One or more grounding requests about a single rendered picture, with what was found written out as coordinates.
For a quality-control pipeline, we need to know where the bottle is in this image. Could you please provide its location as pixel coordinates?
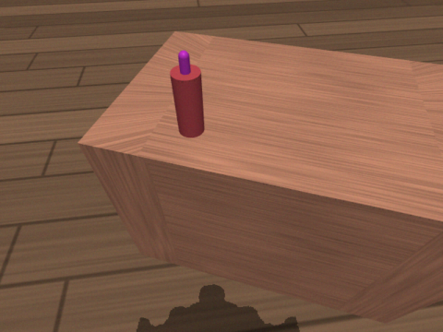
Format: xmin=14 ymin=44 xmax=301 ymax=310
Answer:
xmin=170 ymin=50 xmax=204 ymax=138

